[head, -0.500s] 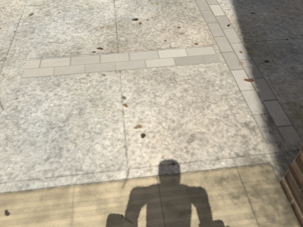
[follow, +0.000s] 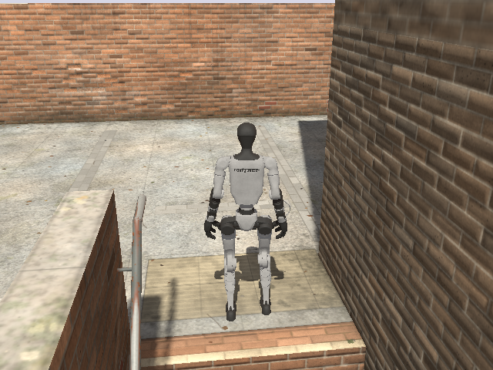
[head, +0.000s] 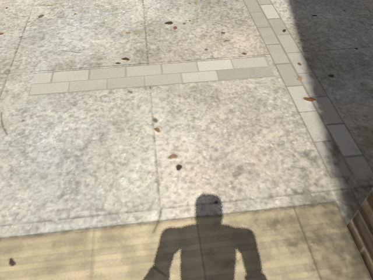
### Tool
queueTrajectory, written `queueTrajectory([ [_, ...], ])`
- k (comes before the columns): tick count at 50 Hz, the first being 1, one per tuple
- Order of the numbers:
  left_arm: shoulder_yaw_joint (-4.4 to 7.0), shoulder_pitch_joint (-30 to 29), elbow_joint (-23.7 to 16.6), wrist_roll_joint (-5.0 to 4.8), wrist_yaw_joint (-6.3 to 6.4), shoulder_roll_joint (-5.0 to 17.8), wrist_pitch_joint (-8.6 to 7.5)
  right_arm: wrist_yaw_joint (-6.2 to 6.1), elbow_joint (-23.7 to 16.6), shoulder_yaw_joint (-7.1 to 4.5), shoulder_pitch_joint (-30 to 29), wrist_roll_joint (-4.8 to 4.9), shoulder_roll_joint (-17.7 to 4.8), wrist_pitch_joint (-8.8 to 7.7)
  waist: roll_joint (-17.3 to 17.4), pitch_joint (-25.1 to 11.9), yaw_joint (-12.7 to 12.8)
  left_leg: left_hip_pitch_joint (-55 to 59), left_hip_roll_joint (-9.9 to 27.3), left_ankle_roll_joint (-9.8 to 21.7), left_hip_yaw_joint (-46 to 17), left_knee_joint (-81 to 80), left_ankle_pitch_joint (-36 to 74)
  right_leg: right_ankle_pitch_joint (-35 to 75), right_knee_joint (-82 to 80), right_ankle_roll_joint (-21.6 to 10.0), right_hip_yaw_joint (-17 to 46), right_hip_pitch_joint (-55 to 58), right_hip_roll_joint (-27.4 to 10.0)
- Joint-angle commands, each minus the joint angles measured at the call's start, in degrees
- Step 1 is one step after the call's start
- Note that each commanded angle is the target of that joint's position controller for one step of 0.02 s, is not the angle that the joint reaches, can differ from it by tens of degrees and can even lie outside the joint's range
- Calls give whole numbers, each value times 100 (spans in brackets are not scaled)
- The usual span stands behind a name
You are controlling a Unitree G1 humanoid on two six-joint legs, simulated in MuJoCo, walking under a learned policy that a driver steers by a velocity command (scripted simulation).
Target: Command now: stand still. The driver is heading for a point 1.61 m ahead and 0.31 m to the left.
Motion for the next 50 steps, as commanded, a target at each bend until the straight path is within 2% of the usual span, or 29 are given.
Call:
queueTrajectory([
  [1, 107, 26, -94, -15, 54, 537, -39, -19, -106, -104, 276, 20, -475, -89, 18, 131, -8, -599, 342, 83, -357, -826, 789, 980, -434, -172, 190, 514, -164],
  [2, 109, 43, -45, -12, 60, 541, -34, -16, -57, -101, 291, 18, -473, -92, 23, 134, -6, -577, 343, 83, -356, -851, 819, 995, -457, -169, 186, 532, -163],
  [4, 141, 176, 93, -64, 65, 557, -32, -46, 58, -189, 441, 87, -713, -55, 298, 139, -76, -489, 419, 320, -605, -1115, -950, -586, -23, -186, -257, 257, 216],
  [6, 140, -248, -113, -83, 20, 550, -149, -89, 48, -315, 572, 172, -1136, -54, 973, 657, -274, -368, 1463, 940, -2003, -1939, -2855, -1209, 982, -219, -560, -982, 275],
  [8, 131, -685, -325, -146, -104, 598, -341, -112, 73, -365, 540, 141, -1263, -152, 995, 1098, -359, -208, 2189, 1383, -2838, -2348, -2441, -1358, 1912, -362, -164, -1904, -250],
  [11, 99, -541, -279, -173, -274, 551, -513, -10, 52, -355, 305, 177, -1155, -224, 542, 795, -209, 345, 1859, 1144, -2045, -2119, -1144, -1297, 1369, -497, -210, -1835, -414],
  [13, 87, -354, -194, -134, -346, 524, -600, 42, 76, -355, 131, 228, -1220, -201, 550, 598, -34, -153, 1441, 958, -1370, -1828, -626, -735, 527, -417, -545, -677, -148],
  [15, 176, 606, 230, -106, -348, 594, -580, 62, 122, -351, 88, 228, -1271, -170, 415, 271, 352, -933, 1068, 820, -912, -1141, -327, 188, -123, -280, -944, 1004, 342],
  [16, 263, 1157, 350, -115, -306, 770, -556, 74, 117, -290, -8, 199, -1124, -199, 306, 57, 638, -1359, 838, 623, -619, -338, 173, 81, -305, -358, -641, 1789, 204],
  [17, 369, 1912, 419, -67, -236, 1259, -557, 119, -38, -137, -236, 87, -636, -238, -930, -252, 900, -2206, 316, 185, 46, 1883, -66, -811, -1069, -784, 1242, 2491, -1125],
  [18, 378, 2264, 406, -8, -300, 1660, -638, 94, -261, -104, -186, 201, -404, -363, -1877, -396, 789, -3511, -259, 37, -221, 3438, -1229, -1763, -2043, -1660, 3896, 2874, -2149],
  [19, 237, 1673, 284, 23, -336, 1309, -722, 113, -303, -166, -350, 345, -753, -461, -1011, -16, 572, -4035, 225, 163, -763, 4442, -974, -2390, -2160, -1764, 3951, 2445, -2279],
  [20, 140, 1121, 96, -5, -368, 1044, -770, 166, -350, -189, -520, 388, -909, -521, -655, 330, 380, -4318, 502, 299, -769, 4643, -313, -2255, -2156, -1567, 3241, 2090, -2080],
  [21, 70, 743, -19, -10, -403, 946, -772, 173, -287, -202, -518, 315, -942, -534, -379, 396, 209, -4232, 718, 318, -657, 4581, 201, -1617, -2212, -1390, 2535, 1799, -1815],
  [22, 24, 569, -66, 10, -429, 878, -759, 178, -293, -233, -546, 221, -971, -528, -298, 451, 92, -4065, 889, 292, -624, 4312, 581, -949, -2276, -1246, 1965, 1535, -1586],
  [23, -33, 578, -30, 42, -419, 714, -722, 211, -257, -250, -488, 194, -960, -486, -380, 411, 19, -3796, 994, 240, -548, 4141, 845, -362, -2311, -1103, 1402, 1332, -1312],
  [25, -66, 886, 76, 84, -373, 719, -678, 255, -197, -226, -477, 157, -842, -392, -381, 405, 19, -3674, 1014, 93, -314, 3964, 1138, 658, -2354, -1114, 750, 1121, -1072],
  [30, -67, 1139, 42, 51, -233, 1012, -665, 248, -689, -55, -1804, 144, -597, -389, -276, 543, 276, -3414, 828, -105, -38, 1808, 2082, 1587, -2580, -1140, 119, 899, -878],
  [36, 14, 1514, 172, -68, -213, 1178, -543, 451, -974, -46, -2518, 190, -750, -417, -313, 651, 302, -3152, 578, 163, -80, 411, 2045, 2062, -2254, -1070, 15, 2007, -1328],
  [38, 58, 1348, 107, -34, -211, 1283, -496, 498, -926, -131, -2188, 184, -956, -436, -478, 310, 14, -2426, 344, 357, 39, 273, 1674, 3438, -1692, -957, -49, 2268, -1385],
  [40, 68, 1136, 29, 42, -215, 1307, -406, 444, -491, -368, -674, 204, -1384, -410, -593, -624, -781, -403, -55, 646, 302, 224, 1438, 4907, 128, -754, -322, 1943, -1053],
  [41, -16, 1167, -126, 129, -222, 1122, -411, 360, -246, -490, 425, 146, -1790, -382, -103, -1440, -1124, 1603, 915, 981, -826, 448, 1415, 3364, 1970, -577, -457, 496, -753],
  [42, -274, 2045, -158, 97, -325, 155, -560, 380, -88, -559, 748, 76, -2210, -379, 1684, -2432, -545, 3488, 2350, 1985, -3885, -407, -105, -1143, 4141, -228, -201, -1711, 480],
  [43, -142, 1667, -67, -81, -362, 725, -744, 361, -88, -422, 675, 88, -1629, -374, 1274, -2377, -773, 3333, 2288, 1856, -4678, -1199, -538, -1721, 4920, -327, 634, -2353, 367],
  [44, -33, 1003, -325, -241, -360, 1117, -832, 331, -181, -347, 4, 67, -1426, -388, 1043, -1258, -636, 2354, 2187, 1582, -3635, -1226, 698, -1385, 5100, -354, 439, -2704, 101],
  [45, -36, 692, -415, -196, -292, 1142, -852, 324, -313, -281, -612, 40, -1268, -406, 346, -828, -378, 1278, 2052, 1452, -2687, -1182, 2450, -903, 4898, -302, 284, -2333, -204],
  [46, 9, 588, -412, -83, -228, 1116, -800, 353, -324, -236, -936, 0, -1100, -436, 43, -530, -150, 436, 1798, 1356, -1895, -1187, 3849, -787, 4600, -220, 202, -1940, -366],
  [48, 1, 920, -374, -19, -183, 860, -622, 393, -181, -147, -1072, -82, -828, -507, 289, -513, 190, -297, 1490, 1258, -1073, -1309, 5085, -735, 4014, -145, 226, -1210, -498],
  [50, -37, 1042, -375, 4, -143, 660, -494, 358, -21, -108, -1129, -120, -847, -549, 351, -481, 399, -724, 1338, 1273, -566, -1358, 5850, -483, 3243, -35, 141, -878, -435],
])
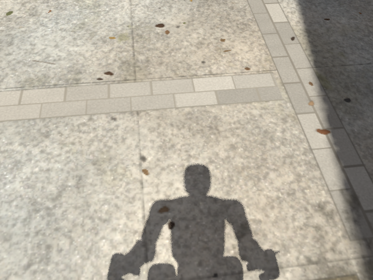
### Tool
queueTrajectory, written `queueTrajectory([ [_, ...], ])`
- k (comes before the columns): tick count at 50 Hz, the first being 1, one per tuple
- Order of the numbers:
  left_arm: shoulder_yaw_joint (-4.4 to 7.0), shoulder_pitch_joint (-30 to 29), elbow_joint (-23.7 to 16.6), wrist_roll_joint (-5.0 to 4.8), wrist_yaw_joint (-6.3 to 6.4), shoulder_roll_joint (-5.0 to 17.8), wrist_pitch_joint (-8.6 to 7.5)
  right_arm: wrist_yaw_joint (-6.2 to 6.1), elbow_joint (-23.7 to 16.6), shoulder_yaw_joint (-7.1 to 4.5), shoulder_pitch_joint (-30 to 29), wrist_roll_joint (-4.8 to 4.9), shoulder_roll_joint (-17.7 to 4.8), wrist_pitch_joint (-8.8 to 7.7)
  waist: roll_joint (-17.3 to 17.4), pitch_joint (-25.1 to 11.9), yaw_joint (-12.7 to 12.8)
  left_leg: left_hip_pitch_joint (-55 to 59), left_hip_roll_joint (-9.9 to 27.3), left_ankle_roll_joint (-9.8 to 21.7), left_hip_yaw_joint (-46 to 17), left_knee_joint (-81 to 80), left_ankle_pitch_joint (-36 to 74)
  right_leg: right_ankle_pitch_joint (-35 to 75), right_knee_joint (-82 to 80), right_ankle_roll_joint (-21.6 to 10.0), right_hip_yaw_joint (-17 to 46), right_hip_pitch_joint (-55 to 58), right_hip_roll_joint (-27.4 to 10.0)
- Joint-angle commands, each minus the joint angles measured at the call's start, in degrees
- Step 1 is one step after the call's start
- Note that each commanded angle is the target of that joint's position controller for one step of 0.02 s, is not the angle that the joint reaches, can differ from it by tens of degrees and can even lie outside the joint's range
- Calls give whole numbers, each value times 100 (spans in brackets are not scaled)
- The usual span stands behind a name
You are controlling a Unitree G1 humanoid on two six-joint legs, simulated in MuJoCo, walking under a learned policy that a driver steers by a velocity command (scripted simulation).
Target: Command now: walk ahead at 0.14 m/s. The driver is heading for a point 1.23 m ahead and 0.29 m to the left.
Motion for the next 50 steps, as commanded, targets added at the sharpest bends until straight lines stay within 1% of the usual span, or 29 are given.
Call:
queueTrajectory([
  [1, 10, 955, -71, 70, 74, 30, 137, -59, -216, -43, -418, -72, -520, -137, 626, -759, 544, 94, 1434, 1009, -663, -731, 4891, 453, -984, 146, 86, 552, -155],
  [3, -35, 630, -167, 124, 63, 24, 173, -149, -186, -71, -504, -49, -706, -43, 688, -933, 465, 175, 1284, 918, -366, -657, 4883, 1133, -1965, 176, -22, 800, -92],
  [5, -20, 344, -220, 104, 34, 142, 218, -212, -90, -85, -330, -9, -833, 65, 724, -1096, 292, 441, 1290, 874, -328, -615, 4548, 1688, -2421, 207, -96, 962, 21],
  [9, 53, -132, -407, 113, 39, 400, 331, -295, 64, -89, -300, 87, -870, 321, 729, -762, 137, 658, 1470, 886, -625, -296, 3331, 1384, -2912, 125, -63, 828, 91],
  [11, 92, -105, -420, 139, 39, 437, 351, -371, 96, -85, -372, 188, -843, 463, 647, -634, 236, 657, 1403, 706, -735, 196, 2774, 1769, -3761, -42, -166, 1096, 186],
  [12, 143, -195, -480, 177, 52, 623, 349, -398, 181, -75, -70, 211, -791, 495, 383, -610, 170, 618, 1186, 408, -743, 455, 2188, 3130, -4240, -198, 63, 1362, 10],
  [13, 205, -292, -560, 230, 97, 935, 365, -415, 185, -47, 246, 92, -668, 481, -280, -776, -116, 385, 716, 106, -471, 944, 993, 5498, -4135, -469, 616, 1766, -570],
  [14, 197, -357, -544, 247, 147, 918, 460, -401, 281, 8, 701, 43, -401, 474, -1165, -1077, -348, -89, 117, -178, -160, 1502, -1189, 5847, -4310, -1264, 1204, 2201, -1230],
  [15, 56, -197, -539, 230, 149, 336, 479, -382, 272, 34, 508, 47, -389, 551, -1016, -1416, -72, -98, 135, -277, -410, 1802, -2229, 3914, -4618, -1591, 1581, 2231, -1531],
  [16, 83, -174, -522, 193, 134, 413, 463, -361, 132, -17, 82, 149, -541, 618, -926, -1278, 94, -450, 129, -269, -463, 2295, -2445, 1909, -4962, -1564, 1753, 2159, -1506],
  [17, 188, -70, -503, 169, 155, 721, 440, -359, 39, -89, -255, 227, -684, 669, -832, -1111, 270, -1005, 158, -262, -497, 3013, -2616, 148, -5315, -1533, 1999, 2200, -1556],
  [18, 268, -44, -503, 130, 190, 965, 389, -351, -25, -177, -384, 251, -870, 693, -734, -895, 323, -1449, 263, -289, -625, 3655, -2624, -922, -5609, -1532, 2205, 2115, -1687],
  [19, 277, -202, -519, 111, 229, 970, 326, -344, -27, -235, -314, 256, -924, 689, -666, -821, 179, -1555, 399, -311, -748, 3889, -2427, -1262, -5719, -1394, 2137, 1972, -1646],
  [22, 281, -537, -554, 8, 252, 795, 234, -322, 63, -240, -160, 219, -642, 614, -583, -735, 32, -1228, 468, -363, -375, 3306, -1984, -1011, -5885, -967, 1163, 1682, -1251],
  [24, 333, -679, -547, -20, 238, 870, 193, -290, 93, -214, -97, 201, -484, 564, -602, -746, -41, -533, 484, -288, -198, 2503, -1867, -773, -5926, -872, 614, 1325, -1106],
  [26, 388, -653, -510, -69, 196, 967, 183, -252, 127, -229, 41, 194, -511, 546, -636, -766, -76, -56, 411, -206, 8, 1810, -1780, -870, -5858, -897, 384, 1233, -1146],
  [28, 406, -793, -527, -142, 159, 982, 238, -220, 307, -261, 578, 199, -538, 565, -555, -721, -334, 654, 292, -43, 305, 984, -1211, -1359, -5621, -777, 134, 878, -1123],
  [29, 377, -903, -554, -133, 143, 839, 267, -208, 492, -285, 977, 198, -544, 582, -370, -596, -479, 1004, 164, 72, 380, 670, -1245, -1536, -5181, -620, -114, 571, -969],
  [30, 328, -1008, -602, -73, 118, 591, 294, -190, 704, -309, 1462, 213, -555, 574, 201, -496, -622, 1373, 267, 243, 26, 258, -1645, -1609, -4110, -381, -555, 121, -697],
  [31, 202, -1166, -732, 2, 15, 79, 294, -216, 721, -365, 1793, 179, -869, 531, 1571, -288, -635, 1810, 1552, 762, -2157, -568, -2933, -1323, -1756, 33, -1108, -1241, -137],
  [32, 171, -1588, -1125, -66, -31, 45, 165, -149, 394, -395, 1506, 95, -1433, 362, 1702, 68, -516, 1550, 2372, 1530, -4624, -1718, -4530, -919, -1222, 12, -231, -2435, 320],
  [33, 242, -1769, -1182, -208, -56, 446, 12, -178, 233, -401, 1036, 5, -1383, 208, 1324, 407, -359, 1382, 2509, 1534, -4799, -2049, -4516, -309, -934, -102, 196, -2731, 50],
  [34, 319, -1568, -1071, -174, -66, 735, -78, -212, 123, -339, 709, 48, -1191, 109, 1121, 471, -129, 1442, 2312, 1248, -4186, -1839, -3542, 384, -1055, -127, 240, -2719, -80],
  [35, 346, -1399, -894, -20, -43, 752, -115, -222, 78, -300, 660, 113, -1034, 83, 869, 285, -76, 1470, 2019, 1002, -3525, -1654, -2651, 788, -1238, -81, 210, -2397, -153],
  [36, 359, -1380, -843, 88, -19, 723, -144, -240, 64, -275, 709, 167, -930, 93, 775, 152, -83, 1461, 1798, 842, -3060, -1610, -2031, 1129, -1588, -15, 177, -2089, -143],
  [37, 356, -1451, -829, 101, -41, 642, -155, -260, 93, -229, 896, 169, -769, 95, 770, 25, -128, 1496, 1634, 746, -2734, -1572, -1476, 1478, -1804, 29, 132, -1822, -72],
  [41, 268, -1807, -931, 9, -126, 276, -170, -346, 174, -217, 1475, 167, -712, 117, 872, -95, -291, 1583, 1279, 617, -2068, -1363, -160, 2297, -2791, 104, 1, -1268, 226],
  [47, 121, -2671, -1301, -58, -320, 139, -249, -388, 311, -248, 2009, 215, -673, 178, 1055, 211, -656, 1866, 1417, 650, -2075, -1108, 349, 2407, -3804, 96, -163, -993, 303],
  [50, 123, -2614, -1371, -79, -391, 268, -299, -401, 326, -295, 1960, 223, -749, 224, 1143, 274, -524, 2034, 1592, 580, -2114, -890, 1033, 2132, -4067, -78, -241, -579, 331],
])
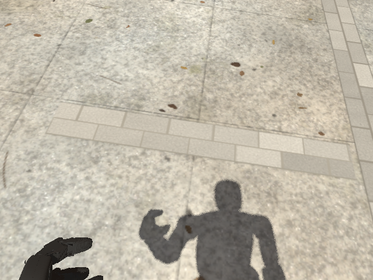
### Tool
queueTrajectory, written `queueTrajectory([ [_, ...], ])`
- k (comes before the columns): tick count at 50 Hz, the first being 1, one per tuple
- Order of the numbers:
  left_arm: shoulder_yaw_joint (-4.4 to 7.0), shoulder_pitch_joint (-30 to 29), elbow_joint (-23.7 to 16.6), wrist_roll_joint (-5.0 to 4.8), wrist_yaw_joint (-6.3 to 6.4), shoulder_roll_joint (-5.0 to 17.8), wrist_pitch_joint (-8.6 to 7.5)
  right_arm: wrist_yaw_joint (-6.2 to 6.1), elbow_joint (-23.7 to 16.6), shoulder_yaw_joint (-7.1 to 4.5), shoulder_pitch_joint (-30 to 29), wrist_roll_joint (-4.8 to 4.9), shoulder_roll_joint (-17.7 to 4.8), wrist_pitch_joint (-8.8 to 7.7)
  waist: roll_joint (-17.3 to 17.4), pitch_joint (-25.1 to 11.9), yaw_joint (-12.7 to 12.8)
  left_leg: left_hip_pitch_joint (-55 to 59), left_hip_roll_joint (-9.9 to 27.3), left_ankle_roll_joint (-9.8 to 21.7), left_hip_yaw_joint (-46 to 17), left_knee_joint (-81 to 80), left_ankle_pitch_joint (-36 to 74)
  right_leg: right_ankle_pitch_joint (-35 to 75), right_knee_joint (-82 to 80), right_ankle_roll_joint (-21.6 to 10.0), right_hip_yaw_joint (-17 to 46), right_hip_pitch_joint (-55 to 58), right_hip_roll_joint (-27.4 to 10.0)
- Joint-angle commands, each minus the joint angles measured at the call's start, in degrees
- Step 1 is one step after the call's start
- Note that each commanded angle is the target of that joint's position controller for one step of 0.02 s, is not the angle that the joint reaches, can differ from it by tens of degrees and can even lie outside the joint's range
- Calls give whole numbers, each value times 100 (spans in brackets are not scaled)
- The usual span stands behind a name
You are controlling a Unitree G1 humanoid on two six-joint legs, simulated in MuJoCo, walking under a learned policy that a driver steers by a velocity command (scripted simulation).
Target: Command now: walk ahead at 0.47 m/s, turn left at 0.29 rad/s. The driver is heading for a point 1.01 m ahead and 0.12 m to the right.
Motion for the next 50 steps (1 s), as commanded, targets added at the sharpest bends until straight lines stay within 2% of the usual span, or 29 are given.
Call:
queueTrajectory([
  [1, 74, -719, -566, -25, -85, 491, -145, -47, -130, -251, 206, 28, -1036, 27, 1244, 507, 241, 39, 1441, 643, -755, 50, 3193, -331, -292, -236, -104, 122, 74],
  [2, 143, -340, -471, 3, -78, 652, -141, -42, -176, -275, 115, 12, -1102, 46, 1333, 240, 439, 93, 1378, 578, -648, 468, 4399, -474, -300, -374, -246, 722, 235],
  [3, 248, 403, -252, 27, -43, 851, -130, -25, -233, -267, -9, -10, -1085, 66, 1278, -254, 820, 6, 1145, 456, -431, 1292, 5326, -381, -407, -586, -312, 1723, 315],
  [4, 317, 1484, -15, 98, -8, 1056, -110, 6, -382, -230, -246, -69, -1034, 60, 1128, -1045, 1317, -852, 952, 326, -330, 2518, 4958, -299, -107, -931, 198, 3424, -211],
  [5, 436, 2475, 165, 197, 32, 1516, -70, 39, -483, -90, 229, -133, -488, -9, -239, -2132, 1327, -2815, 123, -30, 14, 4680, 2498, -822, -68, -1666, 2311, 5747, -1628],
  [6, 335, 2625, 392, 105, -29, 1164, -39, 43, -371, -41, 555, 61, -395, -119, -1524, -2546, 1206, -3900, -348, -115, -219, 5944, -1059, -1603, -1075, -2114, 4324, 6169, -2404],
  [7, 220, 2113, 332, 20, -8, 758, -25, 42, -460, -186, 8, 198, -971, -187, -901, -1392, 1188, -4416, 38, -46, -309, 6396, -853, -1968, -1268, -1813, 3743, 5273, -2147],
  [8, 149, 1659, 263, 9, 38, 576, -19, 21, -601, -213, -570, 244, -1104, -214, -340, -709, 1095, -4298, 330, 29, -89, 6255, -319, -1620, -1432, -1556, 2790, 4320, -1879],
  [9, 104, 1359, 273, 54, 40, 498, -20, 4, -657, -219, -853, 173, -993, -219, 58, -225, 898, -4128, 553, 18, 110, 5885, 50, -1075, -1630, -1436, 2159, 3477, -1594],
  [10, 55, 1225, 285, 116, 45, 394, -43, -10, -668, -270, -923, 75, -968, -188, 36, -84, 747, -3896, 733, 22, 161, 5534, 279, -721, -1762, -1337, 1731, 3034, -1357],
  [11, 35, 1236, 340, 150, 49, 390, -45, 1, -671, -266, -829, 56, -823, -147, -90, -52, 633, -3676, 804, 14, 204, 5363, 379, -581, -1909, -1337, 1520, 2763, -1261],
  [14, 45, 1455, 531, 87, 78, 548, -77, 18, -823, -221, -995, 13, -567, -66, -122, 183, 547, -3823, 935, -116, 391, 4680, 560, -185, -2249, -1480, 1134, 2410, -1261],
  [16, 84, 1591, 601, 96, 118, 727, -34, 71, -1026, -186, -1499, -76, -555, -77, -94, 284, 634, -4005, 984, -236, 492, 3898, 1086, -186, -2368, -1503, 893, 2378, -1217],
  [19, 108, 1799, 659, 39, 155, 877, 37, 180, -1230, -109, -2225, -73, -499, -118, -43, 384, 851, -3705, 788, -260, 728, 2590, 2105, -55, -2364, -1298, 430, 2307, -968],
  [22, 131, 2252, 836, -39, 163, 1023, 82, 263, -1432, -74, -2788, -15, -565, -135, -28, 413, 1057, -3518, 608, -235, 832, 1941, 2386, -133, -2217, -1223, 402, 2638, -1107],
  [25, 162, 2393, 918, -45, 205, 1097, 153, 351, -1627, -99, -3034, 9, -774, -190, -82, 380, 965, -3460, 529, -59, 764, 1572, 2043, 98, -1831, -1043, 486, 3212, -1410],
  [27, 177, 2297, 908, -33, 219, 1173, 227, 358, -1532, -196, -2533, 1, -992, -207, -159, 52, 592, -2635, 297, 118, 970, 1377, 1707, 1291, -1096, -880, 349, 3387, -1354],
  [28, 131, 2299, 895, 0, 222, 1060, 262, 327, -1272, -331, -1680, -8, -1231, -203, -99, -465, 195, -1490, 136, 286, 1111, 1330, 1664, 1956, -54, -731, 121, 3166, -1076],
  [29, 18, 2329, 752, 120, 234, 821, 265, 266, -1057, -468, -591, -66, -1664, -192, 375, -1305, -206, 187, 977, 650, 210, 1505, 1770, 976, 1692, -504, -152, 2144, -748],
  [30, -219, 3116, 710, 96, 188, 6, 152, 288, -932, -558, -216, -112, -2160, -166, 1960, -2136, 146, 2076, 2388, 1566, -2555, 861, 609, -2644, 3803, -152, -211, -82, 302],
  [31, -96, 2859, 813, -57, 169, 566, 44, 299, -984, -400, -200, -86, -1534, -176, 1538, -2178, -56, 1952, 2432, 1482, -3250, 306, 7, -3485, 4543, -231, 650, -684, 160],
  [32, 12, 2315, 625, -205, 160, 934, -9, 280, -1043, -308, -668, -94, -1294, -203, 1223, -1269, -4, 1236, 2271, 1197, -2351, 232, 223, -3089, 4715, -335, 638, -1066, -109],
  [33, 13, 2009, 555, -192, 191, 909, -9, 269, -1119, -252, -1132, -111, -1154, -220, 813, -822, 177, 429, 2064, 1046, -1602, 112, 776, -2558, 4490, -341, 497, -904, -417],
  [34, 44, 1880, 552, -96, 217, 851, 35, 284, -1127, -208, -1461, -138, -979, -244, 660, -460, 344, -243, 1846, 945, -1050, -93, 1170, -2209, 4143, -316, 482, -692, -595],
  [36, 67, 2124, 631, -75, 221, 648, 219, 303, -1081, -175, -1719, -183, -814, -332, 798, -286, 635, -919, 1624, 844, -390, -481, 1481, -1814, 3821, -277, 548, -106, -781],
  [39, 68, 1984, 543, -67, 226, 453, 381, 258, -922, -220, -1665, -195, -931, -414, 623, 3, 733, -1155, 1609, 887, 290, -804, 2003, -1347, 3477, -179, 636, -351, -782],
  [43, 89, 1501, 347, -6, 159, 416, 371, 147, -786, -247, -1551, -215, -1033, -386, 540, 192, 654, -941, 1466, 747, 1099, -917, 2320, -164, 2347, -97, 622, -699, -680],
  [46, 25, 878, 116, 35, 50, 299, 344, 82, -706, -269, -1386, -171, -1153, -340, 455, 385, 422, -828, 1438, 639, 1561, -985, 2351, 381, 1481, -122, 186, -577, -630],
  [50, -28, 218, -286, 23, -90, 247, 340, 56, -517, -320, -950, -86, -1279, -179, 397, 573, 184, 82, 1696, 601, 1814, -644, 2825, -11, 892, -281, -131, -944, -554],
])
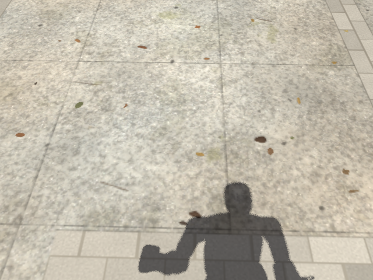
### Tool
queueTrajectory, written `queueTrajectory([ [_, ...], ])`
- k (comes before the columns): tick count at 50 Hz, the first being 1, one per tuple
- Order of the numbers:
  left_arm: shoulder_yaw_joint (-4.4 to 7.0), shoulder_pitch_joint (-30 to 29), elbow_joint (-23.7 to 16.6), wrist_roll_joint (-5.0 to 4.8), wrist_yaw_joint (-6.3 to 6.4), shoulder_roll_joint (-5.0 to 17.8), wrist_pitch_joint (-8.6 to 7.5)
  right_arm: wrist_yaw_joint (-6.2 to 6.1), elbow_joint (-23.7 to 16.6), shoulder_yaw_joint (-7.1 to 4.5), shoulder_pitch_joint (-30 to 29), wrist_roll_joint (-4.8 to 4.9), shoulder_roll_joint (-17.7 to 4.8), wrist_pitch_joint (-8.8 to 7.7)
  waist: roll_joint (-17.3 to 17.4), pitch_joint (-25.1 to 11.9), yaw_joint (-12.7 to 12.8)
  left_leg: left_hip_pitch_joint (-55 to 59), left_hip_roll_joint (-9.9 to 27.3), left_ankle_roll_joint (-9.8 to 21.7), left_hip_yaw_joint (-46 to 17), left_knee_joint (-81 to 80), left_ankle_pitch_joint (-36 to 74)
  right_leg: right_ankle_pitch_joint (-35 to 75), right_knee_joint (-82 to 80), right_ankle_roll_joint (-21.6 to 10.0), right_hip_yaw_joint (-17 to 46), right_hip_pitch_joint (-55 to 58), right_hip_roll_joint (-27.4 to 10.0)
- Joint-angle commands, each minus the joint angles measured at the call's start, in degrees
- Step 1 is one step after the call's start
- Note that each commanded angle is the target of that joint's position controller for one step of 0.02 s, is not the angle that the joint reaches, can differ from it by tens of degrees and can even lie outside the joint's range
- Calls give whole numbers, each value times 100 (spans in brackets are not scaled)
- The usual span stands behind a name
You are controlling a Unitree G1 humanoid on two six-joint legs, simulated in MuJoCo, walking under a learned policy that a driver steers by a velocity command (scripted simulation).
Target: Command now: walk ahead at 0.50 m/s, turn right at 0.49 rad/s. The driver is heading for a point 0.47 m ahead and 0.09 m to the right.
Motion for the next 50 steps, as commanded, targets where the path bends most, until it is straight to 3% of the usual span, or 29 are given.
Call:
queueTrajectory([
  [1, 2, -863, -712, -10, -127, 230, -80, -45, -187, -234, 137, 80, -986, 70, 406, 503, -104, 201, 1870, 711, -319, -103, 2634, -368, -330, -146, -290, -410, 49],
  [4, 123, -523, -837, -41, -192, 457, -52, -101, -263, -294, -43, 127, -1213, 205, 728, 79, 261, 444, 1901, 529, -89, 916, 5252, -1223, -368, -445, -785, 488, 530],
  [6, 415, 932, -533, -78, -124, 949, -36, -145, -341, -294, -226, 153, -1286, 292, 728, -720, 1090, -130, 1628, 269, 97, 2910, 5837, -1103, -802, -806, -883, 2534, 1001],
  [7, 619, 1793, -352, -60, 15, 1480, 30, -154, -465, -220, -158, 49, -1116, 234, 60, -1248, 1388, -1602, 1359, -6, 95, 4707, 3829, -1112, -984, -1156, 414, 4291, 269],
  [8, 656, 1572, -417, -84, 40, 1952, -9, -27, -743, 44, 389, -83, -211, 33, -1233, -1747, 600, -4163, 85, -343, -669, 6578, -1670, -1951, -1547, -2259, 3717, 6071, -1111],
  [9, 516, 1777, -536, -18, 24, 1478, -68, 61, -854, -14, -322, 163, -688, -228, -521, -2152, 1071, -4817, 97, -197, -1847, 7046, -1780, -2310, -2312, -2266, 4536, 6289, -1318],
  [10, 440, 1558, -511, 16, 21, 1187, -134, 97, -1020, -72, -823, 343, -883, -346, -296, -1338, 1085, -5221, 374, -50, -1844, 6859, -1213, -1803, -2396, -1982, 3650, 5735, -1168],
  [11, 383, 1161, -584, -22, 19, 988, -174, 59, -1002, -58, -846, 263, -843, -391, 163, -876, 797, -4970, 642, 2, -1824, 6338, -711, -1229, -2377, -1769, 2921, 4850, -902],
  [12, 324, 765, -681, -17, 28, 781, -178, 13, -935, -107, -828, 101, -885, -370, 263, -562, 556, -4562, 803, -51, -1792, 5864, -465, -658, -2446, -1633, 2367, 4039, -662],
  [13, 276, 574, -790, 53, 54, 670, -187, 12, -927, -147, -694, 45, -924, -296, 148, -488, 361, -4156, 913, -102, -1837, 5635, -279, -275, -2574, -1603, 2105, 3534, -523],
  [15, 290, 553, -836, 35, 107, 747, -201, 14, -976, -148, -609, -10, -808, -158, 123, -383, 221, -3904, 931, -280, -1746, 5152, -139, 207, -2748, -1623, 1829, 3018, -394],
  [18, 357, 820, -796, 8, 227, 994, -199, -5, -1204, -79, -1136, -58, -614, -74, 64, -165, 341, -3958, 786, -516, -1581, 4045, 695, 553, -2813, -1491, 1376, 2582, -142],
  [21, 338, 1007, -732, 2, 301, 941, -122, 70, -1324, 16, -1663, -49, -424, -116, -157, -95, 597, -3437, 469, -500, -1384, 2575, 1978, 930, -2550, -1097, 812, 2360, 237],
  [25, 288, 1451, -537, 6, 346, 840, -28, 202, -1484, -2, -2003, -17, -538, -197, -328, -235, 814, -3145, 200, -273, -1424, 1793, 2551, 918, -2026, -858, 1100, 2908, 33],
  [27, 273, 1386, -528, 49, 375, 803, 4, 234, -1447, -64, -1787, -63, -705, -235, -410, -354, 660, -3048, 196, -71, -1522, 1612, 2198, 1162, -1534, -758, 1374, 3365, -153],
  [29, 240, 1110, -612, 65, 381, 731, 14, 222, -1251, -125, -1081, -156, -854, -297, -355, -649, 235, -2116, 234, 184, -1406, 1148, 2950, 1676, -641, -499, 1297, 3423, 123],
  [30, 156, 1289, -742, 156, 366, 499, -12, 203, -1246, -171, -648, -288, -1176, -333, 207, -1373, 197, -631, 1066, 555, -2074, 1690, 5151, 541, 503, -254, 1182, 2746, 507],
  [31, 62, 2247, -552, 86, 341, 275, -43, 190, -1194, -166, -279, -313, -1212, -233, 1466, -2262, 284, 1124, 2454, 1706, -3591, 1909, 6606, -2941, 2441, 202, 874, 1360, 1176],
  [32, 91, 2492, -432, 12, 290, 623, -20, 228, -1062, -85, -27, -80, -824, -135, 1541, -2775, 230, 1347, 2736, 1956, -4424, 1729, 5450, -4441, 3078, 306, 1093, 909, 1089],
  [33, 188, 1961, -489, -49, 298, 961, 75, 235, -1134, -50, -338, 23, -736, -47, 984, -2156, 127, 742, 2476, 1724, -4215, 1458, 3929, -4140, 3443, 415, 1113, 619, 854],
  [34, 195, 1408, -599, -37, 339, 957, 195, 213, -1186, 23, -739, -7, -588, 37, 619, -1515, 162, -38, 2168, 1459, -3772, 1207, 2945, -3829, 3333, 491, 841, 526, 672],
  [35, 193, 1185, -665, 15, 370, 868, 312, 210, -1208, 100, -1131, -51, -455, 94, 553, -992, 311, -883, 1965, 1327, -3452, 937, 2225, -3602, 2890, 521, 721, 633, 483],
  [37, 132, 1283, -615, 57, 416, 542, 469, 204, -1173, 89, -1541, -115, -515, 198, 948, -534, 580, -2129, 1401, 1006, -2733, 518, 1500, -3357, 1552, 539, 353, 1518, 344],
  [40, 57, 1438, -444, 119, 441, 310, 426, 157, -1047, 41, -1445, -104, -610, 252, 1115, -857, 553, -2199, 1276, 1078, -2336, 559, 1865, -2674, 302, 509, 102, 2362, 411],
  [43, 72, 1446, -315, 179, 388, 325, 423, 118, -961, 84, -1479, 10, -551, 321, 923, -901, 667, -2497, 1164, 829, -2192, 606, 171, -1321, -930, 284, -76, 3210, 502],
  [45, 97, 1056, -546, 312, 407, 618, 428, 143, -834, 174, -1266, -58, -346, 327, 480, -466, 505, -2926, 804, 222, -2001, 778, -1337, -1437, -1528, -45, 601, 3188, -55],
  [46, 168, 874, -484, 237, 421, 900, 424, 148, -852, 139, -1108, -68, -389, 338, -218, -171, 189, -2529, 403, 2, -1559, 924, -1074, -2699, -1603, -246, 679, 2271, -58],
  [48, 66, 704, -466, 256, 405, 467, 309, 104, -789, 133, -1215, -77, -411, 339, -343, 39, 254, -1886, 357, -71, -1464, 1322, -329, -3250, -1878, -98, 589, 1615, 106],
  [50, 54, 667, -443, 226, 396, 424, 184, 56, -655, 128, -1048, -58, -410, 353, -292, 46, 239, -1845, 393, 27, -1481, 1443, 85, -2543, -1749, 53, 500, 1746, 168],
])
